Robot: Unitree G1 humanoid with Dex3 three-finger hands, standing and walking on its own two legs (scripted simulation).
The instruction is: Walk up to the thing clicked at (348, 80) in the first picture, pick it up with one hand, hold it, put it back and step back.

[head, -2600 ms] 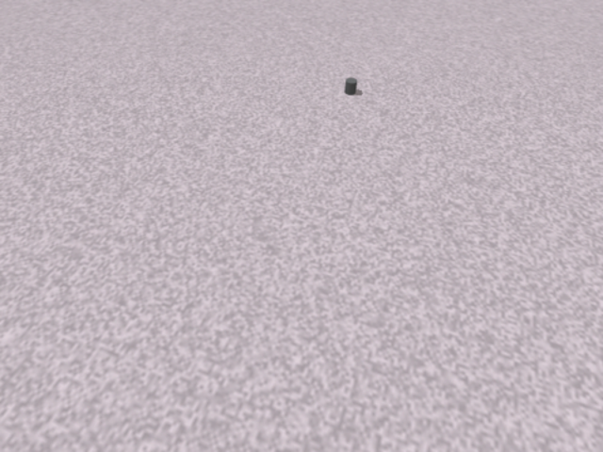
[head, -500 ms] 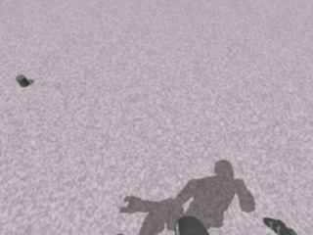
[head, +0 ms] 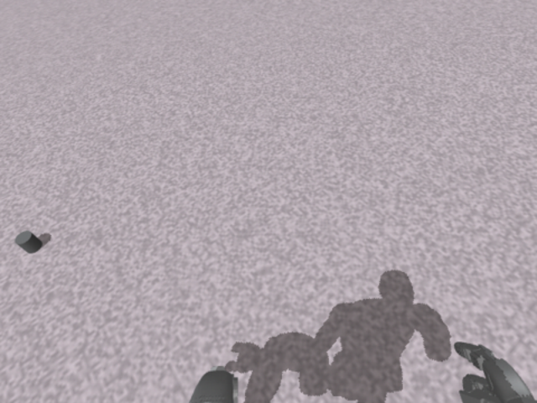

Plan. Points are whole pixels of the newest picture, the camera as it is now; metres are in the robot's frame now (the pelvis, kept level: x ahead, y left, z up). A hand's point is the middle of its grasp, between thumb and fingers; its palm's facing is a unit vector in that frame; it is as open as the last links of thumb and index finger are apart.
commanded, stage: walk up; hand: left
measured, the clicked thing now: (29, 242) +0.90 +1.14 -0.70
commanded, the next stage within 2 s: none
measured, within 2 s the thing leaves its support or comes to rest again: neither
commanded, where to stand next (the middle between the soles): +0.45 +1.19 m, yaw -42 degrees
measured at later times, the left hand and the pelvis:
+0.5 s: hand (15, 311) +0.32 +0.49 -0.10, palm faces -0.18 -0.77 -0.61, open 7.3 cm; pelvis +0.16 +0.21 -0.01, yaw -11 degrees
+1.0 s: hand out of the picture +0.44 +0.69 -0.12, palm faces -0.37 -0.75 -0.55, open 7.4 cm; pelvis +0.26 +0.43 +0.00, yaw -20 degrees
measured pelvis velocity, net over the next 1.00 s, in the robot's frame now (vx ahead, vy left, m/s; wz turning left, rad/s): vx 0.26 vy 0.43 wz -0.36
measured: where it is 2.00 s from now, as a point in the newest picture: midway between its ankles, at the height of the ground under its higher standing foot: (47, 371)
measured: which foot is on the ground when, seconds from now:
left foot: up 0.00-0.08, down 0.10-0.40, up 0.42-0.74, down 0.76-1.00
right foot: down 0.00-0.10, up 0.12-0.38, down 0.40-0.76, up 0.78-1.00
